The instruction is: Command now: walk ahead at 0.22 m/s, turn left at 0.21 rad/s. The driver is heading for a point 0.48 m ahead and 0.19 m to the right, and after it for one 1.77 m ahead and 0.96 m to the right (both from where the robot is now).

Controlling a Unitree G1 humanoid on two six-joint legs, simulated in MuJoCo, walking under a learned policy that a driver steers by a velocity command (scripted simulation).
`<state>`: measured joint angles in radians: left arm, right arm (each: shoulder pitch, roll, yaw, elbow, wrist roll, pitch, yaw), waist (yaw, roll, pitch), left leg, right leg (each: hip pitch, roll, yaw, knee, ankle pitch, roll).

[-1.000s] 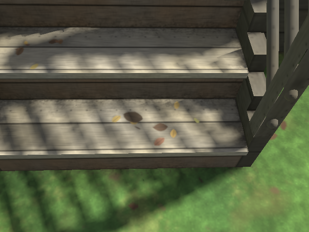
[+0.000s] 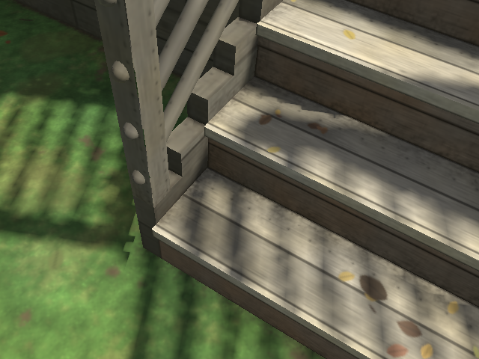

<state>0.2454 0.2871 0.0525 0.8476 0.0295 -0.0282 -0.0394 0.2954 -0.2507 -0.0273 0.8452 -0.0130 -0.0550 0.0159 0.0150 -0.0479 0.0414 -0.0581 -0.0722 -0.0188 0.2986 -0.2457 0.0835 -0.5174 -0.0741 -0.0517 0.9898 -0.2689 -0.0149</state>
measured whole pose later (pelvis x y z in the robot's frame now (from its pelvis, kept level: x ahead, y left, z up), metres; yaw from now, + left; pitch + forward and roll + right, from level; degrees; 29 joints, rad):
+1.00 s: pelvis +0.19 +0.03 +0.00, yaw -27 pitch +2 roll +0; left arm 0.16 0.32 0.07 0.80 0.03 0.03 -0.07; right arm 0.29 -0.27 -0.05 0.88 -0.04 -0.07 -0.01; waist -0.04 -0.05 -0.01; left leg -0.08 0.02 0.08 0.26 -0.22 0.00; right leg -0.50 -0.01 0.03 0.90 -0.28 0.03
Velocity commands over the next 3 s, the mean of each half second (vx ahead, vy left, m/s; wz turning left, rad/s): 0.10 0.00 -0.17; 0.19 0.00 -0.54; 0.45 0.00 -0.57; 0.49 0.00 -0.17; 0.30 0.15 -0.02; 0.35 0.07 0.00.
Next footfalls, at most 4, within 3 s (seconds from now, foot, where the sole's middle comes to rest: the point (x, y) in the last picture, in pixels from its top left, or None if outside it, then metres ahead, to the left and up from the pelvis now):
0.22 right None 0.22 -0.07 -0.78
0.70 left None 0.23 0.14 -0.78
1.14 right None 0.24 -0.13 -0.78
1.56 left None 0.43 -0.09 -0.78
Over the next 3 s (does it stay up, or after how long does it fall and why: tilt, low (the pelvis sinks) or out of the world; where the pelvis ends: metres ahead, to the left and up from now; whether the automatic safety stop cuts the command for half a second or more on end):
stays up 0.49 -0.35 0.18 its command is cut before an obstacle after 2.0 s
